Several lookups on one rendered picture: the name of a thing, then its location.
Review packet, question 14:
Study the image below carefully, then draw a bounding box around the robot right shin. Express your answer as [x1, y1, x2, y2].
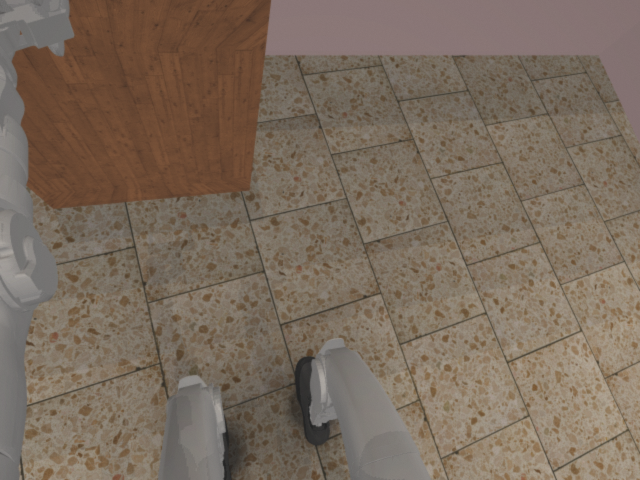
[309, 338, 361, 425]

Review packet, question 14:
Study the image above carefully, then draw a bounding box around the left robot hand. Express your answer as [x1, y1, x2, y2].
[0, 0, 74, 62]

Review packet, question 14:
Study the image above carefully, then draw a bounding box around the cabinet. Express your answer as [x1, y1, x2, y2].
[12, 0, 271, 209]

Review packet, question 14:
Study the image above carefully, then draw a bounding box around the left robot upper arm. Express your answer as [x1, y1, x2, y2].
[0, 207, 58, 480]

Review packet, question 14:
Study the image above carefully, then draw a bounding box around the left robot forearm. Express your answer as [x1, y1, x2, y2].
[0, 46, 33, 224]

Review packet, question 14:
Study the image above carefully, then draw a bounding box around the robot right thigh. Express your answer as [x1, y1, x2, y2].
[311, 347, 431, 480]

